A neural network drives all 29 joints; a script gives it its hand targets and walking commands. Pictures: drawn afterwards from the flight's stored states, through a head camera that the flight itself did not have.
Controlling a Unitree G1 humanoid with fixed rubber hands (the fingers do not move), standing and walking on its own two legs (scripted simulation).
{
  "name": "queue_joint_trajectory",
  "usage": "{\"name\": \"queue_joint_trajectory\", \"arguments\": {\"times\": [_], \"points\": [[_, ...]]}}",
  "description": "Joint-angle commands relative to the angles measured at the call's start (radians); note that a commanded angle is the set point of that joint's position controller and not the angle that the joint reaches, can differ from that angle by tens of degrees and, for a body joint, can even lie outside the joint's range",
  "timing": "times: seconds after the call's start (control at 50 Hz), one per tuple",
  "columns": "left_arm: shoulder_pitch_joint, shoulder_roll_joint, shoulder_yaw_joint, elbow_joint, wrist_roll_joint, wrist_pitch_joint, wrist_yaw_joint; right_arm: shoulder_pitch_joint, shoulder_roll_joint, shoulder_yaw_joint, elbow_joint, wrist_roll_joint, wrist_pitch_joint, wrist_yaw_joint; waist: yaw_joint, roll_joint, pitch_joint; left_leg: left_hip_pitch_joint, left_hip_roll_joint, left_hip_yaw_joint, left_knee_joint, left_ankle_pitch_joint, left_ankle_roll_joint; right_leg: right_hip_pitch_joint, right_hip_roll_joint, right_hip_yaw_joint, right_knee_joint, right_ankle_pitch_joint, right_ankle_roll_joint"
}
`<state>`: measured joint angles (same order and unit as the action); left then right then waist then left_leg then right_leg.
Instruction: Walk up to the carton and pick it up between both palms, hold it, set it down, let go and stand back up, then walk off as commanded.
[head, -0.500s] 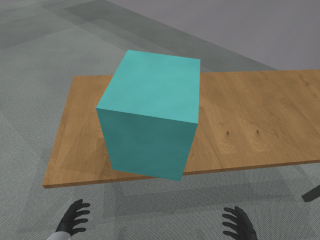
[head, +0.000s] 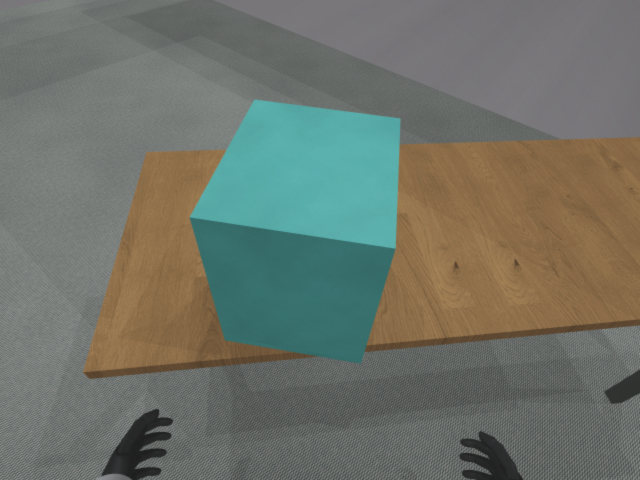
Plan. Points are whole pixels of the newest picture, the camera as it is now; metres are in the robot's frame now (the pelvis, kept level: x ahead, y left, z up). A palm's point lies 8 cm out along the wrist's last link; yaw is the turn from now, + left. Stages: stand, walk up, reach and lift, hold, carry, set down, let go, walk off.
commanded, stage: stand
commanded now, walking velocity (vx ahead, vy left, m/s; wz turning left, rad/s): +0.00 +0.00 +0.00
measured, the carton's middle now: (308, 234) +0.45 +0.00 +0.03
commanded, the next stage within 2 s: walk off in 0.24 s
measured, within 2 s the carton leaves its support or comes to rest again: neither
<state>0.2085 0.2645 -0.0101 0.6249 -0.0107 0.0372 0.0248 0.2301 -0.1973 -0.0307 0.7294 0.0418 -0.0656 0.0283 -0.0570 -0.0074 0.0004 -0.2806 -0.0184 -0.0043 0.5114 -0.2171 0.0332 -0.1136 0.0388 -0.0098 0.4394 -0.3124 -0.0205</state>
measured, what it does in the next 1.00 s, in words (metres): walks backwards: right foot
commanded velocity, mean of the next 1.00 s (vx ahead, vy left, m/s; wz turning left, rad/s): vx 0.00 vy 0.00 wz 0.00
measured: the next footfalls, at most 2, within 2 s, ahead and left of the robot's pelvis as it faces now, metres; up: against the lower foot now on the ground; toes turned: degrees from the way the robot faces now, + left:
right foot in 0.76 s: -0.04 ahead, -0.11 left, +0.00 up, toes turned +1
left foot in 1.92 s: -0.18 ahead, +0.10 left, +0.00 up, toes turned -2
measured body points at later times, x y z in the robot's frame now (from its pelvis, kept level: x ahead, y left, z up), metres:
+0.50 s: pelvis +0.00 +0.00 +0.00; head +0.00 +0.00 +0.45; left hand +0.13 +0.25 -0.12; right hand +0.09 -0.27 -0.12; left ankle +0.04 +0.09 -0.74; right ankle -0.05 -0.11 -0.74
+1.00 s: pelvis -0.08 -0.08 -0.02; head -0.08 -0.14 +0.43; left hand +0.03 +0.21 -0.09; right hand -0.02 -0.38 -0.17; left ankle -0.09 +0.05 -0.67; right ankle -0.08 -0.11 -0.74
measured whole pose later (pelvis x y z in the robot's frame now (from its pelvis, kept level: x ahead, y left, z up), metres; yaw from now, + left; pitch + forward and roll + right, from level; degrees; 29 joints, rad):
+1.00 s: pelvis -0.08 -0.08 -0.02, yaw -1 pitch -4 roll +4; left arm 0.22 0.29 0.03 0.84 -0.01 0.04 0.01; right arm 0.23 -0.38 -0.07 0.84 0.04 0.09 -0.02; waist -0.06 0.07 0.07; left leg -0.40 -0.09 -0.02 1.07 -0.41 -0.01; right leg -0.24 0.06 -0.02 0.69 -0.38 -0.12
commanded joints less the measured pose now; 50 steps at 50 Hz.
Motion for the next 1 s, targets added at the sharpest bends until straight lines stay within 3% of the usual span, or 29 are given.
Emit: {"name": "queue_joint_trajectory", "arguments": {"times": [0.0, 0.04, 0.08, 0.14, 0.26, 0.3, 0.32, 0.4, 0.42, 0.44, 0.46, 0.48, 0.52, 0.56, 0.62, 0.66, 0.68, 0.7, 0.72, 0.74, 0.76, 0.78, 0.8, 0.84, 0.86, 0.9, 0.92, 0.94, 0.98], "points": [[-0.048, 0.244, 0.094, -0.033, 0.072, -0.092, -0.019, -0.045, -0.277, -0.048, -0.023, -0.096, -0.013, -0.028, 0.044, 0.081, -0.050, 0.088, 0.124, -0.146, -0.130, 0.114, 0.014, -0.133, -0.126, 0.118, -0.060, 0.064, -0.025], [-0.042, 0.240, 0.100, -0.018, 0.063, -0.090, -0.022, -0.041, -0.287, -0.044, -0.004, -0.097, -0.012, -0.029, 0.056, 0.103, -0.076, 0.093, 0.135, -0.161, -0.150, 0.113, 0.017, -0.102, -0.110, 0.099, -0.044, 0.069, -0.024], [-0.030, 0.248, 0.103, 0.013, 0.069, -0.090, -0.025, -0.070, -0.276, -0.037, 0.001, -0.103, -0.007, -0.031, 0.066, 0.019, -0.096, 0.103, 0.122, -0.146, -0.103, 0.186, 0.017, -0.081, -0.126, 0.107, -0.065, 0.120, -0.027], [-0.030, 0.277, 0.107, 0.043, 0.059, -0.089, -0.024, -0.052, -0.305, -0.035, 0.028, -0.089, 0.003, -0.032, 0.054, 0.080, -0.078, 0.135, 0.123, -0.127, -0.086, 0.219, 0.012, -0.100, -0.144, 0.136, -0.075, 0.163, -0.033], [-0.050, 0.255, 0.094, 0.093, 0.055, -0.093, -0.024, -0.031, -0.311, -0.030, 0.067, -0.089, 0.000, -0.038, 0.042, 0.018, -0.130, 0.180, 0.126, -0.124, -0.081, 0.281, 0.016, -0.059, -0.140, 0.122, -0.071, 0.217, -0.023], [-0.032, 0.261, 0.092, 0.109, 0.048, -0.089, -0.024, -0.047, -0.335, -0.031, 0.080, -0.089, 0.001, -0.036, 0.052, 0.093, -0.107, 0.174, 0.137, -0.131, -0.095, 0.266, 0.014, -0.078, -0.138, 0.127, -0.079, 0.210, -0.021], [-0.042, 0.264, 0.094, 0.101, 0.055, -0.089, -0.026, -0.041, -0.339, -0.028, 0.086, -0.087, 0.002, -0.038, 0.049, 0.051, -0.077, 0.151, 0.139, -0.143, -0.100, 0.242, 0.012, -0.074, -0.138, 0.119, -0.092, 0.174, -0.020], [-0.038, 0.270, 0.094, 0.133, 0.046, -0.084, -0.024, -0.056, -0.346, -0.028, 0.098, -0.090, 0.003, -0.038, 0.056, 0.055, -0.091, 0.156, 0.146, -0.154, -0.105, 0.227, 0.016, -0.067, -0.135, 0.118, -0.086, 0.154, -0.023], [-0.087, 0.342, 0.103, 0.141, 0.018, -0.064, -0.013, -0.018, -0.408, -0.063, 0.073, -0.078, 0.019, -0.039, 0.040, 0.077, 0.023, 0.103, 0.150, -0.132, -0.028, 0.501, 0.037, -0.187, -0.127, 0.126, 0.057, 0.396, -0.064], [-0.075, 0.317, 0.101, 0.150, 0.014, -0.057, -0.008, 0.017, -0.412, -0.066, 0.080, -0.076, 0.024, -0.043, 0.046, 0.130, 0.012, 0.095, 0.179, -0.160, -0.048, 0.570, 0.056, -0.219, -0.105, 0.088, 0.121, 0.380, -0.055], [-0.047, 0.324, 0.108, 0.143, 0.009, -0.048, -0.008, 0.025, -0.422, -0.072, 0.065, -0.075, 0.029, -0.041, 0.042, 0.118, -0.027, 0.108, 0.212, -0.203, -0.074, 0.534, 0.084, -0.197, -0.067, 0.073, 0.191, 0.326, -0.054], [-0.027, 0.296, 0.109, 0.146, 0.010, -0.041, -0.009, 0.005, -0.410, -0.070, 0.049, -0.080, 0.033, -0.044, 0.053, 0.135, -0.032, 0.105, 0.249, -0.243, -0.102, 0.513, 0.137, -0.222, -0.039, 0.050, 0.273, 0.192, -0.051], [-0.015, 0.264, 0.101, 0.165, 0.017, -0.026, -0.009, -0.016, -0.423, -0.071, 0.063, -0.085, 0.042, -0.048, 0.058, 0.212, -0.014, 0.057, 0.324, -0.338, -0.166, 0.507, 0.219, -0.257, 0.014, 0.023, 0.452, -0.262, -0.036], [0.006, 0.276, 0.103, 0.154, 0.018, -0.022, -0.011, -0.046, -0.434, -0.070, 0.035, -0.084, 0.048, -0.053, 0.059, 0.153, -0.007, 0.004, 0.345, -0.346, -0.154, 0.475, 0.248, -0.242, 0.021, 0.032, 0.527, -0.293, -0.039], [0.052, 0.265, 0.116, 0.138, 0.015, -0.016, -0.011, -0.065, -0.441, -0.067, 0.000, -0.085, 0.055, -0.058, 0.087, 0.233, 0.022, -0.075, 0.354, -0.318, -0.114, 0.479, 0.238, -0.200, -0.018, 0.049, 0.463, -0.224, -0.049], [0.089, 0.262, 0.120, 0.163, 0.014, -0.016, -0.016, -0.088, -0.453, -0.077, -0.005, -0.086, 0.059, -0.056, 0.097, 0.227, 0.043, -0.127, 0.304, -0.268, -0.097, 0.400, 0.185, -0.130, -0.015, 0.015, 0.322, -0.130, -0.049], [0.110, 0.266, 0.128, 0.175, 0.016, -0.020, -0.016, -0.092, -0.444, -0.075, 0.000, -0.076, 0.067, -0.053, 0.113, 0.203, 0.037, -0.117, 0.300, -0.269, -0.072, 0.389, 0.157, -0.074, -0.034, 0.028, 0.197, -0.055, -0.056], [0.128, 0.277, 0.130, 0.173, 0.016, -0.029, -0.012, -0.094, -0.424, -0.068, 0.004, -0.073, 0.073, -0.051, 0.122, 0.175, 0.060, -0.098, 0.243, -0.215, -0.016, 0.344, 0.098, -0.094, -0.074, 0.081, 0.041, 0.068, -0.050], [0.115, 0.323, 0.141, 0.174, 0.027, -0.034, -0.011, -0.053, -0.414, -0.071, 0.008, -0.066, 0.079, -0.049, 0.101, 0.039, 0.051, -0.126, 0.125, -0.143, 0.132, 0.208, 0.042, -0.073, -0.161, 0.216, -0.051, 0.256, -0.058], [0.077, 0.379, 0.153, 0.153, 0.035, -0.040, -0.004, -0.064, -0.365, -0.062, 0.004, -0.053, 0.080, -0.053, 0.107, -0.175, 0.071, -0.240, -0.012, -0.084, 0.315, -0.045, 0.001, -0.031, -0.315, 0.390, -0.088, 0.542, -0.085], [0.020, 0.384, 0.159, 0.115, 0.038, -0.042, 0.001, -0.029, -0.369, -0.068, 0.015, -0.054, 0.091, -0.061, 0.083, -0.157, 0.075, -0.264, -0.067, -0.083, 0.469, -0.341, -0.020, -0.046, -0.380, 0.438, -0.077, 0.664, -0.120], [0.014, 0.356, 0.149, 0.128, 0.037, -0.043, 0.004, -0.017, -0.385, -0.076, 0.032, -0.057, 0.098, -0.060, 0.073, -0.048, 0.014, -0.215, -0.068, -0.144, 0.574, -0.317, -0.017, -0.048, -0.349, 0.400, -0.038, 0.651, -0.145], [-0.024, 0.368, 0.155, 0.104, 0.050, -0.037, 0.006, 0.009, -0.379, -0.078, 0.023, -0.061, 0.107, -0.065, 0.060, -0.107, 0.039, -0.234, -0.074, -0.175, 0.606, -0.314, -0.001, -0.104, -0.349, 0.402, -0.052, 0.590, -0.117], [-0.081, 0.330, 0.133, 0.092, 0.044, -0.038, 0.012, -0.002, -0.400, -0.083, 0.055, -0.053, 0.119, -0.062, 0.054, -0.136, 0.101, -0.236, -0.071, -0.199, 0.658, -0.253, -0.010, -0.142, -0.284, 0.322, -0.064, 0.542, -0.085], [-0.073, 0.315, 0.138, 0.095, 0.041, -0.036, 0.014, -0.011, -0.400, -0.086, 0.035, -0.051, 0.122, -0.064, 0.061, -0.149, 0.139, -0.264, -0.074, -0.203, 0.664, -0.234, -0.007, -0.137, -0.257, 0.312, -0.080, 0.543, -0.033], [-0.032, 0.320, 0.151, 0.100, 0.044, -0.037, 0.021, -0.012, -0.400, -0.087, 0.037, -0.054, 0.137, -0.059, 0.078, -0.106, 0.116, -0.283, -0.105, -0.228, 0.671, -0.215, -0.023, -0.060, -0.265, 0.349, -0.076, 0.514, -0.006], [-0.046, 0.321, 0.150, 0.092, 0.042, -0.037, 0.025, -0.010, -0.407, -0.087, 0.050, -0.056, 0.135, -0.061, 0.073, -0.084, 0.106, -0.275, -0.108, -0.231, 0.688, -0.210, -0.026, -0.047, -0.272, 0.330, -0.060, 0.560, -0.030], [-0.048, 0.312, 0.148, 0.096, 0.043, -0.037, 0.025, -0.009, -0.409, -0.088, 0.047, -0.048, 0.137, -0.061, 0.074, -0.117, 0.097, -0.260, -0.107, -0.225, 0.672, -0.217, -0.031, -0.049, -0.249, 0.306, -0.074, 0.509, -0.011], [-0.042, 0.308, 0.152, 0.080, 0.041, -0.033, 0.028, -0.017, -0.395, -0.085, 0.045, -0.051, 0.142, -0.059, 0.086, -0.106, 0.108, -0.277, -0.112, -0.222, 0.699, -0.221, -0.043, -0.026, -0.275, 0.348, -0.093, 0.470, -0.032]]}}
